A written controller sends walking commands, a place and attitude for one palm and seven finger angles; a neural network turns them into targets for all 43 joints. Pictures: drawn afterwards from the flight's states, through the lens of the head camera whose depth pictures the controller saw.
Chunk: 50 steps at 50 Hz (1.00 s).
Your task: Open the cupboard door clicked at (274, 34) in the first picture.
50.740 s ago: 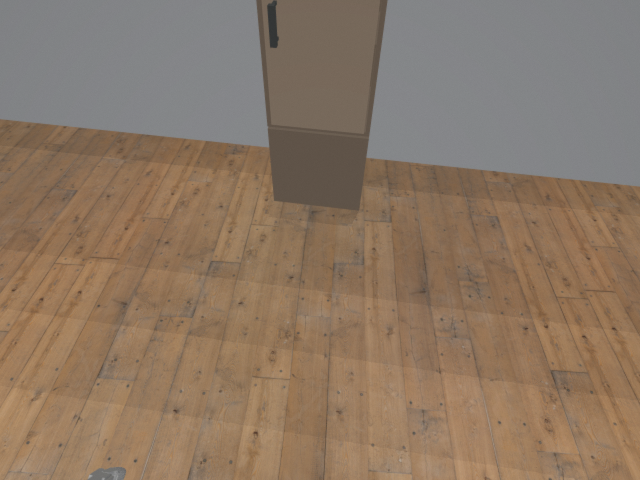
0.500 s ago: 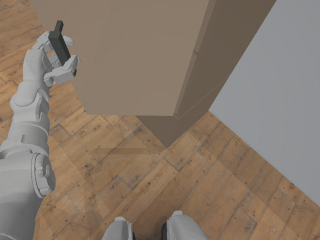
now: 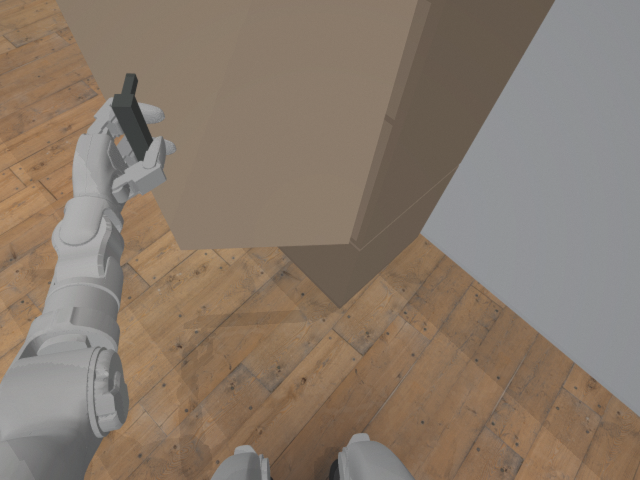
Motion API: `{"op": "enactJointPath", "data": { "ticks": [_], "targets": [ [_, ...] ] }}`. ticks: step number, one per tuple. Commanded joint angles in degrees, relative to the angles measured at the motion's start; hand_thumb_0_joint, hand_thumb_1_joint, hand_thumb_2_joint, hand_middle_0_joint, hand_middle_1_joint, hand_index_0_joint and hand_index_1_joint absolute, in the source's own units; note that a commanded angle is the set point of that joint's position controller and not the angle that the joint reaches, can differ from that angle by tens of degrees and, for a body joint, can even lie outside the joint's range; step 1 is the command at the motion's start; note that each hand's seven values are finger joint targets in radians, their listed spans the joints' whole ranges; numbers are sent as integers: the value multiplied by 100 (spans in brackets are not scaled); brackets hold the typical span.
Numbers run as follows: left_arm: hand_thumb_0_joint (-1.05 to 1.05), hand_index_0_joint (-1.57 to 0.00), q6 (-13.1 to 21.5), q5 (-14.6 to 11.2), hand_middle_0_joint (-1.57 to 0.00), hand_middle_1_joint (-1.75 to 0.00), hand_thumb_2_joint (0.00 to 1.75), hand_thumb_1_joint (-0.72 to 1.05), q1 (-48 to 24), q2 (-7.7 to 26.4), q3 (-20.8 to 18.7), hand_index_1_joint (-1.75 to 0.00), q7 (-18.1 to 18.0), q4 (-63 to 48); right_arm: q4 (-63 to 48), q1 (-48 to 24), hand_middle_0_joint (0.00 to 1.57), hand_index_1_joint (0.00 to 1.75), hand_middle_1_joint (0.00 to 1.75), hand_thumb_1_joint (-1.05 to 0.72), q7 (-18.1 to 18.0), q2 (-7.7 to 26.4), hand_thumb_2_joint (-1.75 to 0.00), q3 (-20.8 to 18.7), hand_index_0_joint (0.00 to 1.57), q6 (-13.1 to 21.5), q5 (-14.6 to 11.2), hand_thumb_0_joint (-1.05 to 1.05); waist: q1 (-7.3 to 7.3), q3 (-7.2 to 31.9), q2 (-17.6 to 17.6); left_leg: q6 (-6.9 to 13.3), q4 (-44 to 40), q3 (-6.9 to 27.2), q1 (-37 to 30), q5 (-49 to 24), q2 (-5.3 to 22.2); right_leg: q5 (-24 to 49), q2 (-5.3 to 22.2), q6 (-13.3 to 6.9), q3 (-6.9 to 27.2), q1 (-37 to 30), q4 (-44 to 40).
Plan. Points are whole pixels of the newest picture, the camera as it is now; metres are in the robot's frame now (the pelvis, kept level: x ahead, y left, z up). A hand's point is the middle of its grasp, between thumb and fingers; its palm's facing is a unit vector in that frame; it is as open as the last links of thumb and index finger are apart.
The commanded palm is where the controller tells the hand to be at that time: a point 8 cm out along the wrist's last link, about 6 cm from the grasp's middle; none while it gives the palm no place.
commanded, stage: pull the door open along its arc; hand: left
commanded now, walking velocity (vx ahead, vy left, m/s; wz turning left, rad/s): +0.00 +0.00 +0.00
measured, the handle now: (142, 128) +0.54 +0.20 +0.08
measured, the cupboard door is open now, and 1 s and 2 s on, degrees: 51 97 97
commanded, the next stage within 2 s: open thumb and fingers to let go in 0.76 s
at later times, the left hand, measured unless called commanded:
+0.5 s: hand (216, 272) +0.33 +0.09 +0.08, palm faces +0.38 -0.92 +0.02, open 6.3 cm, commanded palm +0.27 +0.15 +0.08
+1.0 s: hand (278, 318) +0.28 +0.03 +0.08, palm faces +0.40 -0.92 -0.02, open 6.3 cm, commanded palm +0.24 +0.08 +0.08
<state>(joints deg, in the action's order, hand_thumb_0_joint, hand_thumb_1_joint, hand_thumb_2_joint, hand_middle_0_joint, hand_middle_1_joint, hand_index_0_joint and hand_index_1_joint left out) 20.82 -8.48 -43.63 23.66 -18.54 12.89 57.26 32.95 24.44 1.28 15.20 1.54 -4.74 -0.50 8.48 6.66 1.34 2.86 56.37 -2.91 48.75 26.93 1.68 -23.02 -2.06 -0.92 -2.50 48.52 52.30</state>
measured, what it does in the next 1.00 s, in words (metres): shifts its weight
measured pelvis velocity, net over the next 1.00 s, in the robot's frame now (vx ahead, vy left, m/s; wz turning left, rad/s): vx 0.02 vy -0.06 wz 0.09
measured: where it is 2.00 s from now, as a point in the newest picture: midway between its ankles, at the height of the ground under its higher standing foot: outside the picture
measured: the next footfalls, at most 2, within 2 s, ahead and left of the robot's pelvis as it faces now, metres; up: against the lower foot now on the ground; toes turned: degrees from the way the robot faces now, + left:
none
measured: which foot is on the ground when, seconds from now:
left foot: down 0.00-1.00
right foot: down 0.00-1.00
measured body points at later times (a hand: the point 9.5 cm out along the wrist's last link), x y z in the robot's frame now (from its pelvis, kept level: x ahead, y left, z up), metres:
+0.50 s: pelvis +0.01 -0.02 +0.01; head +0.05 -0.02 +0.46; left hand +0.31 +0.14 +0.08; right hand +0.21 -0.21 -0.08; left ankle +0.00 +0.08 -0.68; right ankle +0.01 -0.12 -0.68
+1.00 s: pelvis +0.02 -0.06 +0.01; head +0.04 -0.08 +0.46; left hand +0.26 +0.08 +0.08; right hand +0.20 -0.27 -0.09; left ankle +0.00 +0.08 -0.68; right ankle +0.01 -0.12 -0.68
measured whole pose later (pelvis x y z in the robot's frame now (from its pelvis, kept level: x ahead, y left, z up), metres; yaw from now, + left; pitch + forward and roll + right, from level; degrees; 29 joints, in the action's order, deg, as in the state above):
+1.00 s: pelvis +0.02 -0.06 +0.01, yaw +5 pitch +9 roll +1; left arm 11.5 4.3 11.6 -4.6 13.7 -29.3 1.1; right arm 31.0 12.4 0.8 11.5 0.2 -0.9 3.4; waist 0.6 6.9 1.7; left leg -1.9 50.2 1.5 33.3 25.7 0.4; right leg -26.8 -1.1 -5.5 -6.7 33.9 51.4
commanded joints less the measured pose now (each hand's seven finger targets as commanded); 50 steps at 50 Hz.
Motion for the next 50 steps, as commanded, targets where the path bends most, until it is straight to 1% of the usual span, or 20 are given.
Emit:
{"op": "enactJointPath", "data": {
  "ticks": [1, 3, 6, 7, 8, 12, 13, 16, 19, 20, 23, 29, 34, 36, 39, 42, 43, 45, 48, 50],
  "targets": [
    [0, -40, 303, -218, -40, -135, 90, 90, -647, 517, 251, -135, 104, -1938, -650, 360, 20, 30, 30, -90, -9, 900, -90, -417, 20, 151, -87, 0, -386, 2608, 327, -175, -764, 403, -2063, -3028, -49, 2399, -132, -71, -37, -1628, -494],
    [0, -40, 302, -332, -40, -135, 90, 90, 38, 194, 422, -135, 48, -2623, -784, 241, 20, 30, 30, -90, 24, 852, -90, -443, 20, 201, -117, 0, -481, 2659, 397, -164, -792, 366, -2276, -3403, -42, 2601, -123, -75, -40, -1757, -521],
    [0, -40, 232, -408, -40, -135, 90, 90, 1112, -152, 651, -135, -52, -3403, -888, 5, 20, 30, 30, -90, 77, 795, -90, -451, 20, 269, -146, 0, -576, 2233, 98, -186, -955, 340, -2217, -3354, -12, 2616, -102, -47, -83, -1909, -595],
    [0, -40, 186, -827, -40, -135, 90, 90, 1318, -276, -244, -135, -920, -3854, -919, -244, 20, 30, 30, -90, 82, 607, -90, -457, 20, 363, -103, 0, -1112, 2169, -74, -255, -1043, 268, -1888, -3244, -51, 2507, -109, -34, -154, -2110, -631],
    [0, -40, 132, -629, -40, -135, 90, 90, 1831, -583, 193, -135, -1357, -4026, -936, -324, 20, 30, 30, -90, 112, 619, -90, -419, 20, 447, -81, 0, -990, 1946, -54, -289, -1086, 283, -1894, -3138, -44, 2376, -116, -31, -191, -2082, -611],
    [0, -40, 39, -87, -40, -135, 90, 90, 2716, -1199, 582, -135, -2583, -5064, -955, -577, 20, 30, 30, -90, 216, 469, -90, -414, 20, 508, 87, 0, -1000, 1878, 6, -354, -1088, 247, -2013, -3303, -39, 2543, -19, -44, -184, -2217, -530],
    [0, -40, 37, 85, -40, -135, 90, 90, 2762, -1191, 618, -135, -2855, -5301, -960, -610, 20, 30, 30, -90, 208, 465, -90, -417, 20, 506, 134, 0, -1000, 1892, -185, -350, -1057, 283, -1986, -3298, -30, 2538, -6, -57, -175, -2280, -503],
    [0, -40, -90, 658, -40, -135, 90, 90, 3073, -1720, 1180, -135, -3552, -5686, -1014, -907, 20, 30, 30, -90, 214, 324, -90, -376, 20, 425, 230, 0, -1016, 1709, 84, -367, -1106, 283, -2035, -3023, -40, 2341, 69, -89, -128, -2197, -495],
    [0, -40, -297, 1140, -40, -135, 90, 90, 3261, -2025, 1638, -135, -4096, -5886, -1088, -1102, 20, 30, 30, -90, 168, 266, -90, -359, 20, 310, 315, 0, -958, 1645, -183, -311, -1136, 294, -1962, -2498, -89, 2160, 107, -110, -73, -2312, -591],
    [0, -40, -368, 1202, -40, -135, 90, 90, 3392, -2239, 1865, -135, -4152, -5925, -1103, -1152, 20, 30, 30, -90, 140, 229, -90, -355, 20, 282, 316, 0, -919, 1608, -247, -298, -1146, 276, -1984, -2395, -105, 2181, 113, -113, -69, -2372, -640],
    [0, -40, -511, 1264, -40, -135, 90, 90, 3558, -2393, 2166, -135, -4162, -6072, -1117, -1261, 20, 30, 30, -90, 34, 204, -90, -338, 20, 193, 321, 0, -824, 1487, -513, -256, -1145, 259, -1984, -2159, -133, 2233, 144, -110, 23, -2524, -824],
    [0, -40, -620, 1266, -40, -135, 90, 90, 4744, -2987, 2916, -135, -4063, -6702, -1288, -1490, 20, 30, 30, -90, -5, 57, -90, -282, 20, 216, 318, 0, -857, 1259, -418, -248, -1187, 244, -2124, -2257, -160, 2577, 197, -110, 31, -2736, -922],
    [0, -40, -631, 1419, -40, -135, 90, 90, 5661, -3150, 3303, -135, -4096, -7226, -1401, -1598, 20, 30, 30, -90, 18, -25, -90, -257, 20, 339, 334, 0, -844, 1147, -498, -244, -1116, 260, -2042, -2142, -200, 2939, 281, -60, 141, -2868, -955],
    [0, -40, -605, 1504, -40, -135, 90, 90, 5760, -3287, 3527, -135, -4113, -7396, -1409, -1629, 20, 30, 30, -90, 29, -53, -90, -243, 20, 421, 339, 0, -803, 1109, -452, -237, -1063, 283, -2001, -2025, -224, 2929, 313, -46, 178, -2818, -948],
    [0, -40, -660, 1429, -40, -135, 90, 90, 6044, -3528, 3775, -135, -4116, -7412, -1429, -1705, 20, 30, 30, -90, 57, -63, -90, -214, 20, 571, 321, 0, -782, 968, -508, -238, -1010, 314, -1905, -1754, -261, 2718, 350, -6, 217, -2728, -1051],
    [0, -40, -632, 1391, -40, -135, 90, 90, 5376, -3297, 3513, -135, -4237, -7325, -1313, -1701, 20, 30, 30, -90, -8, -35, -90, -222, 20, 662, 353, 0, -716, 960, -666, -248, -886, 342, -1734, -1467, -317, 2528, 452, 83, 448, -2615, -1164],
    [0, -40, -600, 1436, -40, -135, 90, 90, 4791, -3101, 3369, -135, -4295, -7167, -1187, -1694, 20, 30, 30, -90, -52, -18, -90, -209, 20, 667, 359, 0, -586, 791, -801, -236, -825, 371, -1648, -1330, -315, 2281, 488, 107, 542, -2451, -1252],
    [0, -39, -558, 1421, -39, -134, 84, 76, 4719, -3043, 3214, -134, -4322, -6922, -1126, -1733, 20, 30, 30, -90, -93, -32, -90, -221, 20, 695, 382, 0, -674, 899, -805, -241, -802, 372, -1552, -1178, -346, 1921, 556, 129, 699, -2486, -1339],
    [0, -38, -495, 1416, -38, -131, 75, 55, 4684, -2965, 3149, -131, -4236, -6840, -1084, -1683, 20, 30, 30, -90, -108, -27, -90, -254, 20, 708, 365, 0, -760, 1187, -799, -252, -823, 361, -1528, -1252, -348, 2163, 614, 155, 831, -2745, -1339],
    [0, -36, -475, 1387, -36, -130, 69, 41, 4598, -3049, 3234, -130, -4164, -6807, -1086, -1684, 20, 30, 30, -90, -99, -29, -90, -253, 20, 697, 345, 0, -733, 1152, -743, -245, -846, 362, -1515, -1265, -346, 2307, 641, 164, 830, -2770, -1316]
  ]
}}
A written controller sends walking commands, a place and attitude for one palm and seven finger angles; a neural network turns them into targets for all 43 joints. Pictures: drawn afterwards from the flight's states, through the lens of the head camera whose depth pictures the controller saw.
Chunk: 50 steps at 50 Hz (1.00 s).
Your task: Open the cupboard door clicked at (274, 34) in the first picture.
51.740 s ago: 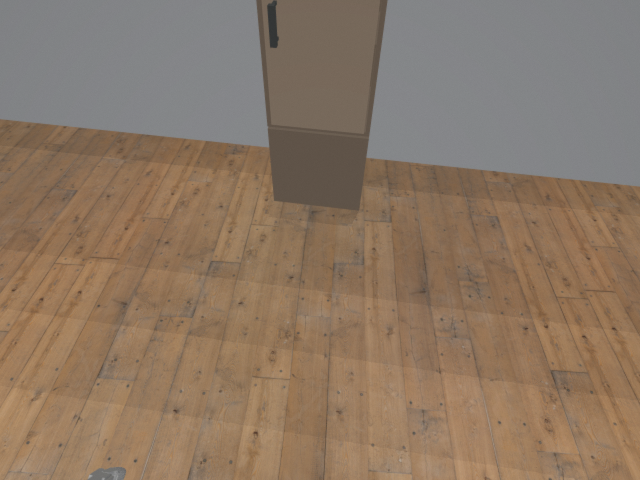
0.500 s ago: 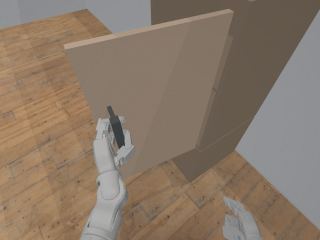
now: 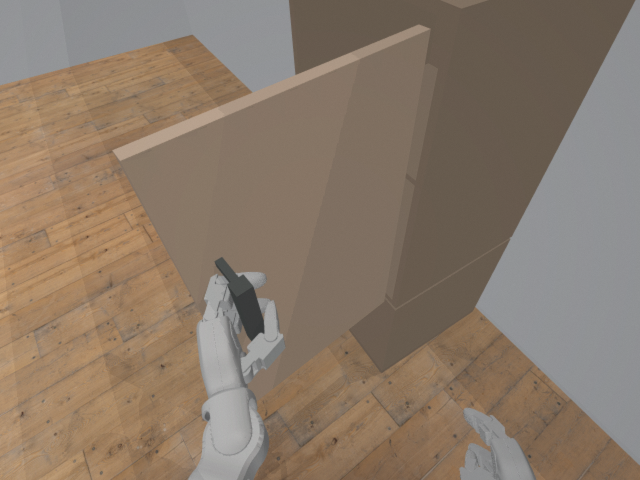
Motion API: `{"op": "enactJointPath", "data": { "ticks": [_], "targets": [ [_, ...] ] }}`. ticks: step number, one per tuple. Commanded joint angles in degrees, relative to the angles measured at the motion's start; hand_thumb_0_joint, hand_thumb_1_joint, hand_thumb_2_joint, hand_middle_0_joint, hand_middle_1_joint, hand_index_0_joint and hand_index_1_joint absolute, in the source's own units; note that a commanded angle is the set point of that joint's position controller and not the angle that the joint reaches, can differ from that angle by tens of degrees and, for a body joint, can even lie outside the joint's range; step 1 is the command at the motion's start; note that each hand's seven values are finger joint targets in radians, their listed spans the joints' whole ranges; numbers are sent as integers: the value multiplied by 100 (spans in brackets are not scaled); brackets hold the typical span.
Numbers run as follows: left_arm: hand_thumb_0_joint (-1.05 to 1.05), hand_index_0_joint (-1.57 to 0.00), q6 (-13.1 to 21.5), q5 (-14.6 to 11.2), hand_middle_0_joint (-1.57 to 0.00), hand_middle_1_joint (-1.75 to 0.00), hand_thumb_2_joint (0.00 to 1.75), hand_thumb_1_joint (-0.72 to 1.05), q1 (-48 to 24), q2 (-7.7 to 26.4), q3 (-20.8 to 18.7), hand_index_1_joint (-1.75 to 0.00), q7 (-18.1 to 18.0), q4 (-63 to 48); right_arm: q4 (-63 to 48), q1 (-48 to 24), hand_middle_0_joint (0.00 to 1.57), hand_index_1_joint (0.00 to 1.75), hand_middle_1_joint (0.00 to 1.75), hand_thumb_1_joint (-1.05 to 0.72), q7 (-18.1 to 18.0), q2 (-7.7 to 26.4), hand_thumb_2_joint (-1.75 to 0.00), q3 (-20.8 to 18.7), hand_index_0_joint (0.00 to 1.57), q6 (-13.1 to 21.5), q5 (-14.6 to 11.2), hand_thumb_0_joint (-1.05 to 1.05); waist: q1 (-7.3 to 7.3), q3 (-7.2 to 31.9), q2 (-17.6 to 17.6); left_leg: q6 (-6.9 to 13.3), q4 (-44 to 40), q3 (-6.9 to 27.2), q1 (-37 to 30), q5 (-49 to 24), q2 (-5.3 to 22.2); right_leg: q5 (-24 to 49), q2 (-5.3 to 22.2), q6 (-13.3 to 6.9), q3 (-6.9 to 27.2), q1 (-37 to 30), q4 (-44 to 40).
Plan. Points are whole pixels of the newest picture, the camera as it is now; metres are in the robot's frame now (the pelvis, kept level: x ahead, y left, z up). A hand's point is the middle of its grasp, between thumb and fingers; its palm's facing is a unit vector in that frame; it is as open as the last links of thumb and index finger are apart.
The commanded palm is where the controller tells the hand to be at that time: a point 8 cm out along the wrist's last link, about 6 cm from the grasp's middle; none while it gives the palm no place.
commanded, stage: open thumb and fingers to let go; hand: left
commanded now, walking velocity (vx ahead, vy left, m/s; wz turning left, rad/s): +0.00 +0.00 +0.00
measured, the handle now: (241, 302) +0.31 +0.11 +0.07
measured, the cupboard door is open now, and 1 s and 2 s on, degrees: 97 97 97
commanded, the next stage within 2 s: slide the hand sideways off the handle in 0.68 s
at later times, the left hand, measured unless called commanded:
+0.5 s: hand (269, 333) +0.28 +0.07 +0.07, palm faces +0.28 -0.96 +0.00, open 14.0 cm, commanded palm +0.24 +0.12 +0.07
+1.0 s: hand (254, 361) +0.24 +0.09 +0.07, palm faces -0.23 -0.97 -0.03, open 16.2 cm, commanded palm +0.23 +0.13 +0.07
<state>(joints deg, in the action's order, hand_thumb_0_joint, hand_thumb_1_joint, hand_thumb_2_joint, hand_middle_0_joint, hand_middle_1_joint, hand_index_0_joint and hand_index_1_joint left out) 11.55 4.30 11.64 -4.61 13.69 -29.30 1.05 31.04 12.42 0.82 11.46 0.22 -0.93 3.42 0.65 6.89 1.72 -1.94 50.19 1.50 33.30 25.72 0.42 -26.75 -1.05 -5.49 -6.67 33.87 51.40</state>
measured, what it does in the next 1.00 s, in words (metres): shifts its weight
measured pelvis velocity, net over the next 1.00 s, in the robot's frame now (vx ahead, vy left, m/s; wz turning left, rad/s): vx -0.03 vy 0.05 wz -0.02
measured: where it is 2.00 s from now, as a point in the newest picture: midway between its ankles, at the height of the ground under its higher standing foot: outside the picture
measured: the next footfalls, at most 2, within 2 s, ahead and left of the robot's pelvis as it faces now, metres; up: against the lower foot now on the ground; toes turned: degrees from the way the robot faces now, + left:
none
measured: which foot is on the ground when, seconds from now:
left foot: down 0.00-1.00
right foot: down 0.00-1.00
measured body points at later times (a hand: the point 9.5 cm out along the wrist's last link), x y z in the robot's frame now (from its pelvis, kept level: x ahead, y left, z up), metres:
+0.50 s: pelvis -0.02 +0.01 +0.00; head +0.00 +0.00 +0.45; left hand +0.26 +0.12 +0.07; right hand +0.15 -0.21 -0.10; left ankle -0.01 +0.15 -0.69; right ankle -0.01 -0.05 -0.69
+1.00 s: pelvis -0.03 +0.05 +0.00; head -0.01 +0.03 +0.44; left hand +0.25 +0.14 +0.07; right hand +0.14 -0.18 -0.09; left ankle -0.01 +0.15 -0.69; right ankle -0.01 -0.05 -0.69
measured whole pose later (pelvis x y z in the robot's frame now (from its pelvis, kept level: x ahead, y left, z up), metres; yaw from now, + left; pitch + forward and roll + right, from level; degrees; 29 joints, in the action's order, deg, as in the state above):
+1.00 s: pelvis -0.03 +0.05 +0.00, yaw -1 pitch +7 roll +0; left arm 14.5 -3.9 3.1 4.9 14.8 -1.3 6.9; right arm 28.0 13.5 0.1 12.4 1.9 -0.1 -0.5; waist 0.1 4.5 2.5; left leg 1.6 53.5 -0.4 35.4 24.9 -1.1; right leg -24.2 0.6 -2.2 -4.8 35.3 52.6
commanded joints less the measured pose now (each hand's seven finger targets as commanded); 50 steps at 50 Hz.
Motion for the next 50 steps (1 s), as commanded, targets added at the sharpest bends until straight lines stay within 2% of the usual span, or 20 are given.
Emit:
{"op": "enactJointPath", "data": {
  "ticks": [1, 3, 5, 13, 15, 21, 24, 33, 35, 37, 39, 40, 41, 42, 43, 44, 45, 47, 48, 50],
  "targets": [
    [0, -36, 475, 90, -36, -129, 66, 34, -950, -197, -15, -129, 86, -1175, -893, -479, 20, 30, 30, -90, -61, 350, -90, -132, 20, 322, -47, 0, 58, 1151, -860, 242, -215, -79, 30, -1132, -214, 2698, 554, 648, 1267, -1326, -1245],
    [0, -35, 515, 84, -35, -127, 60, 20, -951, -64, -138, -127, 129, -1163, -878, -478, 20, 30, 30, -90, -69, 362, -90, -143, 20, 301, -46, 0, 12, 1231, -878, 240, -223, -72, 48, -1156, -210, 2718, 559, 642, 1299, -1417, -1244],
    [0, -34, 533, 62, -34, -126, 54, 6, -1085, -123, -91, -126, 162, -1119, -875, -494, 20, 30, 30, -90, -69, 358, -90, -136, 20, 290, -49, 0, 60, 1131, -811, 238, -229, -70, 66, -1075, -204, 2554, 577, 641, 1311, -1324, -1266],
    [0, -30, 587, 81, -30, -120, 30, -50, -1618, -201, -6, -120, 102, -838, -874, -617, 20, 30, 30, -90, -78, 377, -90, -131, 20, 318, -64, 0, 80, 899, -804, 277, -219, -50, 46, -767, -209, 1363, 534, 564, 1278, -894, -1443],
    [0, -30, 586, 58, -30, -120, 30, -50, -1663, -178, -72, -120, 68, -747, -870, -629, 20, 30, 30, -90, -84, 377, -90, -137, 20, 319, -63, 0, 52, 999, -818, 271, -235, -62, 45, -757, -204, 1327, 527, 560, 1255, -915, -1419],
    [0, -25, 527, 67, -25, -90, 30, -50, -1998, -234, -75, -90, -27, -514, -852, -641, 20, 30, 30, -90, -82, 380, -90, -128, 20, 281, -83, 0, 53, 961, -703, 285, -298, -96, -55, -765, -197, 1103, 424, 486, 1050, -762, -1358],
    [0, -22, 516, 115, -22, -75, 30, -50, -2016, -320, -3, -75, -94, -510, -871, -622, 20, 30, 30, -90, -75, 395, -90, -149, 20, 283, -68, 0, 33, 1112, -640, 296, -323, -106, -174, -913, -176, 1275, 336, 436, 863, -720, -1191],
    [0, -15, 386, 115, -15, -30, 30, -50, -2303, -403, -37, -30, -284, -331, -883, -674, 20, 30, 30, -90, -76, 398, -90, -103, 20, 225, -73, 0, -9, 931, -653, 285, -449, -69, -181, -792, -162, 850, 205, 361, 635, -556, -1141],
    [0, -15, 365, 89, -15, -30, 30, -50, -2376, -514, 38, -30, -311, -330, -873, -726, 20, 30, 30, -90, -54, 394, -90, -90, 20, 228, -72, 0, 15, 950, -499, 282, -455, -71, -244, -739, -149, 773, 181, 354, 561, -428, -1083],
    [0, -15, 336, 91, -15, -30, 30, -50, -2450, -517, 16, -30, -347, -244, -846, -708, 20, 30, 30, -90, -58, 396, -90, -85, 20, 216, -62, 0, 27, 976, -664, 282, -461, -51, -214, -738, -153, 749, 169, 356, 540, -448, -1070],
    [0, -15, 320, 136, -15, -30, 30, -50, -2463, -542, 38, -30, -369, -288, -858, -751, 20, 30, 30, -90, -46, 389, -90, -101, 20, 202, -68, 0, -31, 1066, -455, 265, -472, -46, -277, -850, -135, 860, 146, 318, 492, -443, -964],
    [0, -15, 564, 742, -15, -30, 30, -50, -2476, -33, 1243, -30, 852, -259, -654, -329, 20, 30, 30, -90, 1, 626, -90, -93, 20, 184, -113, 0, 502, 736, -764, 377, -358, -47, -396, -990, -135, 1440, 179, 343, 637, -122, -849],
    [0, -15, 828, 507, -15, -30, 30, -50, -2624, 383, 755, -30, 1516, -560, -847, -295, 20, 30, 30, -90, -32, 586, -90, -151, 20, 208, -176, 0, 326, 1100, -624, 401, -294, -44, -331, -1057, -151, 1665, 208, 322, 634, -322, -740],
    [0, -15, 968, 386, -15, -30, 30, -50, -2562, 537, 750, -30, 2037, -718, -936, -334, 20, 30, 30, -90, -66, 601, -90, -145, 20, 228, -213, 0, 240, 1295, -370, 398, -300, -57, -416, -1066, -159, 1705, 209, 300, 676, -436, -688],
    [0, -15, 1022, 175, -15, -30, 30, -50, -2637, 488, 868, -30, 2498, -813, -1003, -284, 20, 30, 30, -90, -78, 622, -90, -134, 20, 258, -273, 0, 307, 1350, -134, 398, -316, -32, -554, -1084, -158, 1681, 207, 278, 663, -406, -665],
    [0, -15, 1010, -95, -15, -30, 30, -50, -2468, 456, 863, -30, 2890, -789, -1098, -300, 20, 30, 30, -90, -95, 612, -90, -109, 20, 315, -333, 0, 286, 1242, -146, 397, -355, -6, -584, -1007, -155, 1556, 175, 281, 620, -353, -698],
    [0, -15, 932, -440, -15, -30, 30, -50, -2300, 380, 752, -30, 3110, -764, -1202, -318, 20, 30, 30, -90, -116, 601, -90, -79, 20, 349, -393, 0, 261, 1123, -235, 385, -437, 26, -540, -831, -154, 1320, 142, 294, 577, -378, -779],
    [0, -15, 707, -967, -15, -30, 30, -50, -2160, 261, 448, -30, 3175, -724, -1309, -418, 20, 30, 30, -90, -161, 628, -90, -36, 20, 419, -467, 0, 217, 881, -524, 358, -569, 67, -438, -476, -151, 768, 99, 345, 496, -315, -956],
    [0, -15, 610, -1098, -15, -30, 30, -50, -1954, 278, 275, -30, 3097, -707, -1343, -459, 20, 30, 30, -90, -159, 643, -90, -15, 20, 456, -472, 0, 90, 804, -590, 335, -652, 100, -376, -445, -157, 643, 80, 325, 450, -380, -963],
    [0, -15, 531, -1091, -15, -30, 30, -50, -1687, 347, 69, -30, 2852, -859, -1395, -457, 20, 30, 30, -90, -135, 659, -90, -25, 20, 497, -463, 0, 26, 739, -573, 312, -705, 89, -369, -402, -138, 582, 83, 345, 392, -302, -911]
  ]
}}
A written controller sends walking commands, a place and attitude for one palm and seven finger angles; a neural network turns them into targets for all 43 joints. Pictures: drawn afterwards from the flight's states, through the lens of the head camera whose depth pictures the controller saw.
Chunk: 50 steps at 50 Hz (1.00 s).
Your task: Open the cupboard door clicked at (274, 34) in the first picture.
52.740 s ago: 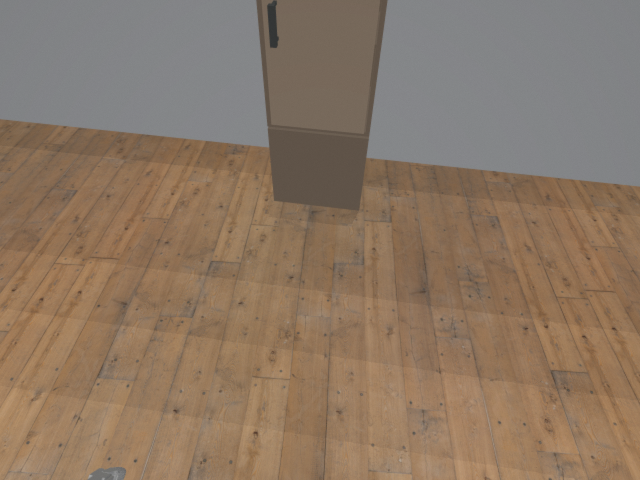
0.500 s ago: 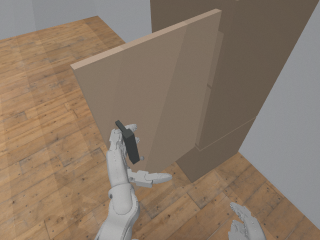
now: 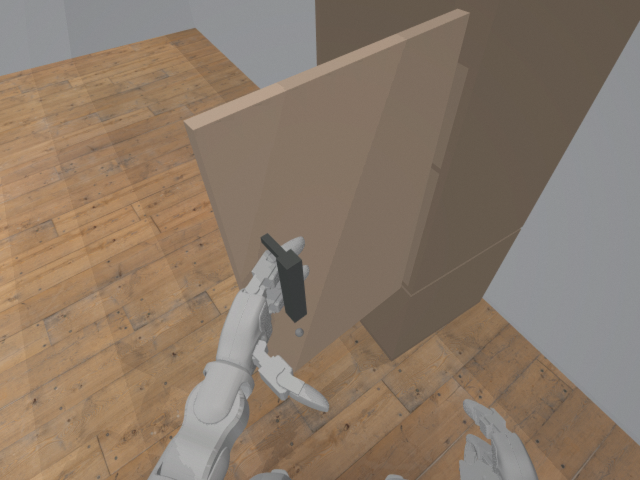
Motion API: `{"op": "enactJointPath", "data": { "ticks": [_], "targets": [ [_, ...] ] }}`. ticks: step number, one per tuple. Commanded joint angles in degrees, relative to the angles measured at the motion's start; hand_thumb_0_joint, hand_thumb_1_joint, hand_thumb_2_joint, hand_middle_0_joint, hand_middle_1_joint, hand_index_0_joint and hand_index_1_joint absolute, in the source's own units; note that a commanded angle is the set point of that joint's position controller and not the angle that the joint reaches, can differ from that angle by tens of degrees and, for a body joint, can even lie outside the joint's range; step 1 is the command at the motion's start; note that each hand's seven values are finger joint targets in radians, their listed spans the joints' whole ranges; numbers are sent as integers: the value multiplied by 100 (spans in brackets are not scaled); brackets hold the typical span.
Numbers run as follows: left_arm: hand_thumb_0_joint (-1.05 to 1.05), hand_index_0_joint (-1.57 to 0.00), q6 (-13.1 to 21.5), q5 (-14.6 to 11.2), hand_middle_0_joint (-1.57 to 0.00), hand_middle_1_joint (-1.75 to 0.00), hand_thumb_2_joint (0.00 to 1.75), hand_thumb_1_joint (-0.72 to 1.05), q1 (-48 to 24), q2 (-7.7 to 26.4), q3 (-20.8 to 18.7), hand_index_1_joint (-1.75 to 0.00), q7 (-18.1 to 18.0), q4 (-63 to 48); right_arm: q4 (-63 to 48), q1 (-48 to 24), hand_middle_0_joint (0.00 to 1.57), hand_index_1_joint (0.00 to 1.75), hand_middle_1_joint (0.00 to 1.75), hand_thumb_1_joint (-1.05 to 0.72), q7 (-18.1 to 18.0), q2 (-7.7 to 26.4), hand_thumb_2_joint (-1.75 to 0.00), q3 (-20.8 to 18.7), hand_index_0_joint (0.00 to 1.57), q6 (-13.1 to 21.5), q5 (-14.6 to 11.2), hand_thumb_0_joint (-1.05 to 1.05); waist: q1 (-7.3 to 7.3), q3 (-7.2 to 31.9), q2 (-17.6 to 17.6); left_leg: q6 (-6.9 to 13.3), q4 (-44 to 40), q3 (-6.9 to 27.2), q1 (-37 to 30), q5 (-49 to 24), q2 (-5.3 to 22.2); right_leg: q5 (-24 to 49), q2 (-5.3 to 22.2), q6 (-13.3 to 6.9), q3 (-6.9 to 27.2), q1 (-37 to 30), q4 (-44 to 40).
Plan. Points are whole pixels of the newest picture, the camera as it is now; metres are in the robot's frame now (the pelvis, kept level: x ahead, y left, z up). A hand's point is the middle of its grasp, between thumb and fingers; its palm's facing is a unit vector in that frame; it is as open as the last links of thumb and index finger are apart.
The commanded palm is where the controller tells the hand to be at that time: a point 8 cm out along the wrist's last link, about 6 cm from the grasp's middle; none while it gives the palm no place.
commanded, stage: slide the hand sideways off the handle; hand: left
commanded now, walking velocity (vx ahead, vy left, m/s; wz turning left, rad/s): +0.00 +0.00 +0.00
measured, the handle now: (283, 278) +0.34 +0.07 +0.08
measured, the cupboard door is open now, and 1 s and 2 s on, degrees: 97 97 97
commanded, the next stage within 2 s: draw the hand back to the body in 0.98 s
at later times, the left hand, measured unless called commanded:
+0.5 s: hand (269, 358) +0.24 +0.07 +0.07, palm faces -0.15 -0.99 +0.00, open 16.2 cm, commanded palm +0.22 +0.14 +0.07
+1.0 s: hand (213, 393) +0.20 +0.13 +0.07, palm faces -0.08 -1.00 -0.03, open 16.3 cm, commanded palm +0.18 +0.18 +0.07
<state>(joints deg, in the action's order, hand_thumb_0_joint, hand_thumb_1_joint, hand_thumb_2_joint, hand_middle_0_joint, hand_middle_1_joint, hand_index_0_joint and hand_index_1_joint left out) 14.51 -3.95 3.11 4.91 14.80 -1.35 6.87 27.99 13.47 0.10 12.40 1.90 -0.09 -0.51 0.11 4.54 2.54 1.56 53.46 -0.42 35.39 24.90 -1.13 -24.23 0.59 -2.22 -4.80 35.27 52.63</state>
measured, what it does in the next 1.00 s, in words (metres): stands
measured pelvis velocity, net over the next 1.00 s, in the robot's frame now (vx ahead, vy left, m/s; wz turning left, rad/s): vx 0.02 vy -0.01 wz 0.00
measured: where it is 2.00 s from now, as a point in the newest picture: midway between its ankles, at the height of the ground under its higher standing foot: outside the picture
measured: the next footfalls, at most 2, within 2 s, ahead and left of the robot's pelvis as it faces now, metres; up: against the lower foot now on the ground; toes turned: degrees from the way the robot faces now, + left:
none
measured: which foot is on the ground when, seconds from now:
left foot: down 0.00-1.00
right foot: down 0.00-1.00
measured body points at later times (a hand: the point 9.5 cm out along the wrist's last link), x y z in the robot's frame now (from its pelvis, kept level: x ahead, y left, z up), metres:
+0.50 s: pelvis +0.02 +0.00 -0.01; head +0.06 +0.00 +0.44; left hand +0.24 +0.13 +0.07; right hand +0.20 -0.21 -0.08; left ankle +0.02 +0.10 -0.69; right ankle +0.03 -0.10 -0.69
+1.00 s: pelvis +0.02 -0.01 -0.02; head +0.06 -0.02 +0.43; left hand +0.20 +0.18 +0.07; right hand +0.21 -0.24 -0.08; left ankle +0.02 +0.10 -0.69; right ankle +0.03 -0.10 -0.69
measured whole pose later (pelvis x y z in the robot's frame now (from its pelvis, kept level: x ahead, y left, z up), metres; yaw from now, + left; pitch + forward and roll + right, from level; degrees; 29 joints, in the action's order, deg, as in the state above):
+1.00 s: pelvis +0.02 -0.01 -0.02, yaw +0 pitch +11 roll -1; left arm 17.3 -11.7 35.8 11.3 0.1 10.4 -18.2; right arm 22.2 16.2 -1.3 13.6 0.3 3.3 -1.5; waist 0.0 7.8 2.3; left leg 0.6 60.3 0.8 41.3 30.1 0.1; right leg -28.9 -0.6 -2.9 -5.9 40.5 58.3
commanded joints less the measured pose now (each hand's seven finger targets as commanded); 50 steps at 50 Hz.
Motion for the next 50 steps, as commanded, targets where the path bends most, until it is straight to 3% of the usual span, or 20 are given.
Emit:
{"op": "enactJointPath", "data": {
  "ticks": [1, 4, 5, 10, 12, 17, 21, 23, 27, 33, 35, 41, 45, 50],
  "targets": [
    [0, -15, 214, -167, -15, -30, 30, -50, -745, -562, -65, -30, -62, -1455, -1102, -515, 20, 30, 30, -90, -34, 573, -90, -198, 20, 420, -57, 0, 88, 900, -713, -44, -1032, 292, -523, -295, 23, 295, -82, 18, 193, -408, -997],
    [0, -15, 284, 200, -15, -30, 30, -50, -295, -431, -70, -30, -328, -1834, -1214, -415, 20, 30, 30, -90, 64, 559, -90, -251, 20, 440, 7, 0, -10, 1171, -497, -52, -952, 280, -576, -643, 48, 618, -70, -28, 179, -442, -757],
    [0, -15, 305, 285, -15, -30, 30, -50, -192, -397, -24, -30, -366, -1909, -1243, -386, 20, 30, 30, -90, 93, 563, -90, -251, 20, 431, 12, 0, 32, 1132, -504, -51, -903, 270, -554, -690, 59, 681, -72, -31, 189, -389, -723],
    [0, -15, 340, 420, -15, -30, 30, -50, 387, -169, -130, -30, -350, -2356, -1380, -318, 20, 30, 30, -90, 132, 550, -90, -258, 20, 376, 24, 0, 3, 1110, -437, -52, -799, 221, -407, -778, 66, 827, -84, -47, 226, -415, -618],
    [0, -15, 359, 322, -15, -30, 30, -50, 587, -166, -127, -30, -288, -2717, -1456, -337, 20, 30, 30, -90, 122, 534, -90, -254, 20, 389, 8, 0, -11, 1190, -268, -54, -766, 196, -417, -752, 55, 818, -97, -38, 245, -433, -609],
    [0, -15, 335, 208, -15, -30, 30, -50, 918, -95, -156, -30, -125, -2913, -1457, -249, 20, 30, 30, -90, 52, 566, -90, -241, 20, 436, -10, 0, 144, 950, -429, -39, -664, 247, -297, -669, 70, 784, -126, 5, 228, -251, -602],
    [0, -15, 305, 77, -15, -30, 30, -50, 1467, 26, -343, -30, 17, -3130, -1513, -203, 20, 30, 30, -90, 14, 563, -90, -248, 20, 496, -16, 0, 72, 1113, -432, -45, -596, 238, -297, -882, 57, 1025, -133, 10, 208, -352, -519],
    [0, -15, 275, 49, -15, -30, 30, -50, 1719, 250, -583, -30, 74, -3142, -1504, -151, 20, 30, 30, -90, -6, 593, -90, -253, 20, 498, -12, 0, 40, 1157, -465, -42, -527, 222, -208, -1027, 41, 1196, -141, 11, 248, -449, -486],
    [0, -15, 294, -49, -15, -30, 30, -50, 2013, 344, -740, -30, 201, -3343, -1546, -123, 20, 30, 30, -90, -21, 572, -90, -255, 20, 523, -29, 0, 35, 1096, -340, -48, -442, 189, -122, -1094, 20, 1343, -133, 29, 271, -437, -444],
    [0, -15, 374, -255, -15, -30, 30, -50, 2598, 627, -1174, -30, 423, -3504, -1557, -72, 20, 30, 30, -90, -61, 596, -90, -303, 20, 564, -53, 0, -7, 1239, -348, -45, -270, 145, -12, -1302, 0, 1668, -137, 51, 339, -579, -396],
    [0, -15, 408, -344, -15, -30, 30, -50, 2745, 584, -1154, -30, 519, -3572, -1587, -55, 20, 30, 30, -90, -59, 585, -90, -308, 20, 582, -67, 0, 34, 1185, -415, -50, -251, 140, 26, -1259, -2, 1688, -133, 79, 326, -541, -389],
    [0, -15, 563, -588, -15, -30, 30, -50, 3036, 923, -1636, -30, 802, -3684, -1551, -86, 20, 30, 30, -90, -131, 603, -90, -361, 20, 619, -94, 0, 16, 1206, -358, -61, -81, 123, 264, -1107, -33, 1696, -79, 131, 520, -589, -430],
    [0, -15, 680, -755, -15, -30, 30, -50, 3263, 906, -1593, -30, 1115, -3802, -1565, -105, 20, 30, 30, -90, -167, 614, -90, -380, 20, 655, -123, 0, 61, 1192, -303, -55, -20, 149, 301, -1112, -35, 1747, -64, 164, 537, -525, -409],
    [0, -15, 764, -893, -15, -30, 30, -50, 3005, 972, -1566, -30, 1397, -3784, -1534, -100, 20, 30, 30, -90, -240, 682, -90, -386, 20, 750, -125, 0, 175, 1033, -334, -41, 140, 193, 437, -828, -27, 1149, -51, 172, 612, -183, -479]
  ]
}}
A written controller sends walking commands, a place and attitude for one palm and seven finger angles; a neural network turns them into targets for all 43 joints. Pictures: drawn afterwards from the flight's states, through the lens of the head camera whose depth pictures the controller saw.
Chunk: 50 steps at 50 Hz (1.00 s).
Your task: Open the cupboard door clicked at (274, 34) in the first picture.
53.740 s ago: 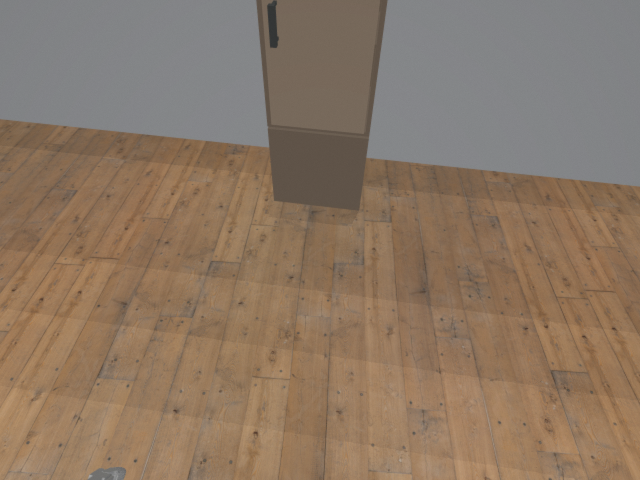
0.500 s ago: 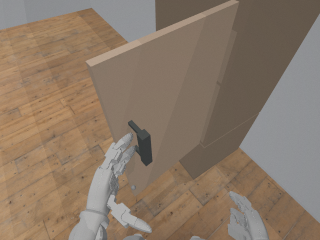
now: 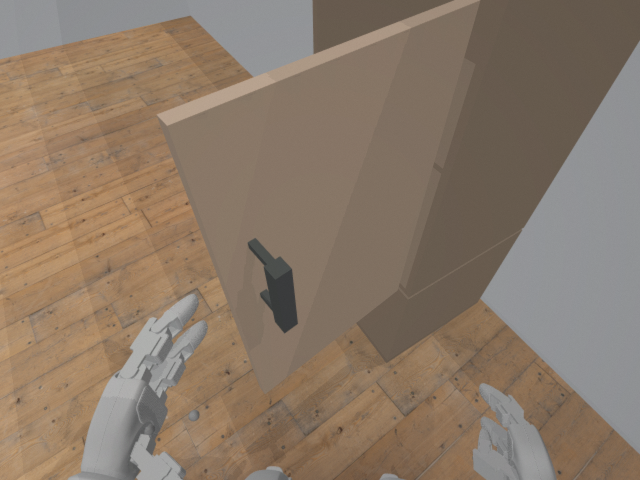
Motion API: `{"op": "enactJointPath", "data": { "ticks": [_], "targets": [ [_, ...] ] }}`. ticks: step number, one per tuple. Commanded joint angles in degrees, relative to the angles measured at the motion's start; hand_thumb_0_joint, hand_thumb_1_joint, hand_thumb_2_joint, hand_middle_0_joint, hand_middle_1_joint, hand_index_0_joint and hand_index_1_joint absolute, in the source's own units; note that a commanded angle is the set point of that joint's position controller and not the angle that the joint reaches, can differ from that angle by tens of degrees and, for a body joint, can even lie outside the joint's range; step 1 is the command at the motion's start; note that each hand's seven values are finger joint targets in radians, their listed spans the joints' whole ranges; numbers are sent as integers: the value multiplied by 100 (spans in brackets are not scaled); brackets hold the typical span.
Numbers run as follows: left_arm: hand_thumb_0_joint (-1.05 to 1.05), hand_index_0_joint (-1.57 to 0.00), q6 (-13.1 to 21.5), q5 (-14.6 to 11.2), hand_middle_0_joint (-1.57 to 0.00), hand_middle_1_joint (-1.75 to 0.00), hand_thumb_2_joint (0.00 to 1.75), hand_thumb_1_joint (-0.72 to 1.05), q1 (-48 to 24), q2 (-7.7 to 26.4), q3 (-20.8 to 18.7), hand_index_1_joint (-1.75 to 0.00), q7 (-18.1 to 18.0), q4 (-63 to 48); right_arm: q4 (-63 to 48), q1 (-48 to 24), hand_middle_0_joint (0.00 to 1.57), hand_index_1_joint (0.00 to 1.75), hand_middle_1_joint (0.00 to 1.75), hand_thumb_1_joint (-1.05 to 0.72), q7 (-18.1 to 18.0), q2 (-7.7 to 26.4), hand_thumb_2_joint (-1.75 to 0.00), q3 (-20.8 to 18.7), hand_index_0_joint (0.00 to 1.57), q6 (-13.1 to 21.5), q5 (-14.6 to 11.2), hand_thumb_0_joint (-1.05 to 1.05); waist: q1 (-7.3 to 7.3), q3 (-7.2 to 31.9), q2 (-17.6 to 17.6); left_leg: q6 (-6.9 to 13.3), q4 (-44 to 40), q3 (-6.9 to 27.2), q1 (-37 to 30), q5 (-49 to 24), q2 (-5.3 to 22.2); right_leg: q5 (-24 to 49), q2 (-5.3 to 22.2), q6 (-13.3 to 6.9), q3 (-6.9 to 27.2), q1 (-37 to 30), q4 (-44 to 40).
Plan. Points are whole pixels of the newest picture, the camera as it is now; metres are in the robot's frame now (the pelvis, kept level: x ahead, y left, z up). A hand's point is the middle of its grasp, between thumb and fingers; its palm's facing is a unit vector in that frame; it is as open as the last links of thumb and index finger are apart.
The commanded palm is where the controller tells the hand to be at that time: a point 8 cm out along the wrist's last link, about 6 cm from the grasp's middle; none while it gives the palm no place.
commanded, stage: draw the hand back to the body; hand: left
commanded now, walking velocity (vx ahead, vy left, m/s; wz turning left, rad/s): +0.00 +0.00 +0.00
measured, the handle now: (272, 286) +0.32 +0.08 +0.09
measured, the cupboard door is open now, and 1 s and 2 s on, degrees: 97 97 97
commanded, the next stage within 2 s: step back with the hand held close in 1.66 s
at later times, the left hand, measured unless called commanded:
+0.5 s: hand (138, 401) +0.18 +0.17 +0.12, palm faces -0.09 -0.99 -0.07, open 16.3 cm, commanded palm +0.15 +0.23 +0.14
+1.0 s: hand (20, 346) +0.20 +0.26 +0.18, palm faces +0.32 -0.88 -0.36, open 12.5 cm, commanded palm +0.16 +0.30 +0.21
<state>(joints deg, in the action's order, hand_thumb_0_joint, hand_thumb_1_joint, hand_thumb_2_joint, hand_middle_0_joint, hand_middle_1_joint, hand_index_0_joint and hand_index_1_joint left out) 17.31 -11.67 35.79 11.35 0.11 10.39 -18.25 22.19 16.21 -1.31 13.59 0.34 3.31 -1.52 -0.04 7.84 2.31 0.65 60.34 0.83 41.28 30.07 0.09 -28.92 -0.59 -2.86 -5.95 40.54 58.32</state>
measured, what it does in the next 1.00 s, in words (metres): rises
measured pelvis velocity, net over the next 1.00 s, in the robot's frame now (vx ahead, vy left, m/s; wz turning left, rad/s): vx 0.01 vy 0.03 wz -0.02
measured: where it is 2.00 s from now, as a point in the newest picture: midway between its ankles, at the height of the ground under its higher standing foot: outside the picture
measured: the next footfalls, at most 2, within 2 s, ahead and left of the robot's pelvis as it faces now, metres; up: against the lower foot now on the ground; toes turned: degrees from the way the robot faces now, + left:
none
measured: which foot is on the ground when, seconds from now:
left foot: down 0.00-1.00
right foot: down 0.00-1.00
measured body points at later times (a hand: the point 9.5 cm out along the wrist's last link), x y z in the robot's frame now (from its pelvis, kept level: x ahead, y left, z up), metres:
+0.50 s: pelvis +0.00 +0.02 +0.02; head +0.00 +0.01 +0.47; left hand +0.18 +0.23 +0.13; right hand +0.18 -0.20 -0.04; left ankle +0.00 +0.11 -0.67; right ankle +0.00 -0.09 -0.67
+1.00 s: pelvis +0.01 +0.03 +0.06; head +0.00 +0.02 +0.51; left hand +0.18 +0.30 +0.20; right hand +0.20 -0.18 -0.01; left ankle +0.00 +0.11 -0.67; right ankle +0.00 -0.09 -0.67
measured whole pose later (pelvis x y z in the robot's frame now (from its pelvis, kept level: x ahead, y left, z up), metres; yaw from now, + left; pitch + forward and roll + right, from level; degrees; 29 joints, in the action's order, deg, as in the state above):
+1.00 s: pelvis +0.01 +0.03 +0.06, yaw -1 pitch -1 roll -1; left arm 1.3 -3.0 32.2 18.3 -10.5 -7.4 -25.9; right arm 32.0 13.9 -4.8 12.4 3.5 6.5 -0.5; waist -3.4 1.3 3.0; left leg 3.1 33.0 -1.4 12.3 19.4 -1.6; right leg -17.1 0.1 0.0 -3.1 11.7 30.2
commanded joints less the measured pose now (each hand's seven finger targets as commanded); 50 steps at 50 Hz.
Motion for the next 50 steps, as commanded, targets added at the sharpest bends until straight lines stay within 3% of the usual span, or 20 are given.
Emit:
{"op": "enactJointPath", "data": {
  "ticks": [1, 4, 9, 13, 15, 17, 24, 27, 29, 30, 31, 32, 33, 34, 36, 38, 41, 44, 50],
  "targets": [
    [0, -15, 460, -141, -15, -30, 30, -50, -221, 291, -83, -30, 239, -1173, -962, -375, 20, 30, 30, -90, -103, 563, -90, -227, 20, 423, -34, 0, 177, 611, -302, 46, -581, 72, -131, -1258, -140, 1396, 45, 216, 679, -628, -1061],
    [0, -15, 410, -106, -15, -30, 30, -50, -551, 438, -178, -30, 153, -1216, -967, -408, 20, 30, 30, -90, -123, 588, -90, -209, 20, 453, -25, 0, 157, 642, -277, 62, -554, 72, -80, -1111, -140, 964, 46, 181, 708, -564, -1092],
    [0, -15, 114, -130, -15, -30, 30, -50, -422, 800, -668, -30, -74, -1556, -1032, -446, 20, 30, 30, -90, -164, 521, -90, -161, 20, 414, -95, 0, -51, 897, -8, 73, -893, 88, -419, -1249, -117, 1053, -6, 132, 581, -943, -1172],
    [0, -15, -181, -253, -15, -30, 30, -50, -423, 719, -678, -30, -13, -1415, -977, -511, 20, 30, 30, -90, -190, 545, -90, -109, 20, 435, -140, 0, 20, 574, -215, 75, -1117, 135, -544, -1172, -74, 990, -42, 162, 481, -985, -1390],
    [0, -15, -287, -309, -15, -30, 30, -50, -399, 641, -576, -30, 78, -1468, -987, -513, 20, 30, 30, -90, -204, 564, -90, -86, 20, 486, -161, 0, 49, 461, -114, 73, -1226, 137, -669, -1135, -71, 989, -45, 182, 445, -958, -1466],
    [0, -15, -357, -354, -15, -30, 30, -50, -354, 767, -718, -30, 133, -1611, -957, -480, 20, 30, 30, -90, -209, 570, -90, -78, 20, 548, -155, 0, 8, 562, -75, 74, -1315, 168, -818, -1270, -66, 1177, -57, 176, 376, -1084, -1466],
    [0, -15, -560, -432, -15, -30, 30, -50, -478, 923, -1017, -30, 185, -1765, -857, -539, 20, 30, 30, -90, -219, 594, -90, -42, 20, 696, -176, 0, -28, 288, -40, 58, -1610, 224, -1104, -1314, -27, 1197, -96, 166, 225, -1190, -1617],
    [0, -15, -636, -482, -15, -30, 34, -40, -501, 965, -1117, -30, 241, -1858, -812, -554, 20, 30, 30, -90, -227, 608, -90, -24, 20, 777, -199, 0, -70, 265, 147, 36, -1745, 252, -1286, -1413, -12, 1299, -104, 150, 172, -1273, -1661],
    [0, -16, -705, -528, -16, -30, 37, -32, -584, 1056, -1235, -30, 287, -1896, -741, -592, 20, 30, 30, -90, -232, 623, -90, -20, 20, 837, -205, 0, -70, 292, 87, 37, -1813, 278, -1395, -1515, -8, 1414, -102, 152, 169, -1402, -1733],
    [0, -16, -837, 328, -16, -30, 39, -29, -594, 1731, -1368, -30, -607, -2600, -829, -581, 20, 30, 30, -90, -401, 530, -90, -52, 20, 746, -98, 0, -410, 367, 198, 41, -2117, 207, -1398, -1527, 86, 1435, 23, 62, 534, -1720, -2025],
    [0, -16, -1024, 423, -16, -30, 40, -26, -123, 1200, -1154, -30, -1002, -2349, -761, -498, 20, 30, 30, -90, -444, 427, -90, -6, 20, 695, -60, 0, -257, 90, 191, 5, -2224, 175, -1440, -1430, 73, 1343, 46, 66, 471, -1704, -2146],
    [0, -16, -1165, 565, -16, -30, 42, -22, -18, 964, -935, -30, -1228, -2148, -666, -490, 20, 30, 30, -90, -445, 416, -90, 24, 20, 632, -52, 0, -214, -182, 93, 6, -2300, 180, -1478, -1406, 103, 1312, 53, 86, 416, -1713, -2221],
    [0, -16, -1233, 649, -16, -30, 43, -18, -74, 1057, -1029, -30, -1390, -2111, -605, -550, 20, 30, 30, -90, -451, 452, -90, 3, 20, 599, -48, 0, -230, -171, -90, 23, -2360, 190, -1568, -1479, 122, 1345, 42, 87, 431, -1826, -2361],
    [0, -16, -1258, 721, -16, -30, 45, -15, -154, 1080, -1008, -30, -1496, -2157, -582, -589, 20, 30, 30, -90, -460, 477, -90, 14, 20, 562, -33, 0, -190, -226, -45, 29, -2439, 173, -1708, -1488, 137, 1326, 57, 103, 421, -1864, -2424],
    [0, -16, -1263, 823, -16, -30, 48, -8, -380, 1211, -1114, -30, -1662, -2183, -475, -621, 20, 30, 30, -90, -485, 485, -90, 36, 20, 548, 4, 0, -182, -291, 158, 32, -2627, 167, -1929, -1513, 135, 1357, 77, 100, 417, -2031, -2585],
    [0, -17, -1250, 881, -17, -30, 51, -1, -524, 1357, -1263, -30, -1773, -2134, -365, -710, 20, 30, 30, -90, -510, 513, -90, 40, 20, 569, 33, 0, -204, -308, 92, 48, -2788, 155, -2146, -1606, 130, 1418, 79, 97, 427, -2240, -2783],
    [0, -17, -1209, 926, -17, -30, 55, 9, -733, 1311, -1264, -30, -1836, -2222, -236, -762, 20, 30, 30, -90, -496, 505, -90, 59, 20, 627, 51, 0, -207, -282, 319, 12, -3105, 207, -2506, -1870, 163, 1586, 89, 106, 385, -2497, -2897],
    [0, -18, -1203, 913, -18, -30, 60, 20, -716, 1383, -1458, -30, -1874, -2066, -89, -864, 20, 30, 30, -90, -482, 508, -90, 61, 20, 670, 84, 0, -255, -361, 115, -2, -3325, 179, -2673, -2255, 166, 1912, 92, 102, 355, -2874, -3063],
    [0, -18, -1158, 889, -18, -30, 69, 41, -739, 1466, -1776, -30, -1845, -1938, 139, -992, 20, 30, 30, -90, -382, 531, -90, 12, 20, 669, 105, 0, -323, -362, 110, -72, -3619, 137, -3106, -3055, 220, 2374, 71, 123, 367, -3276, -3334]
  ]
}}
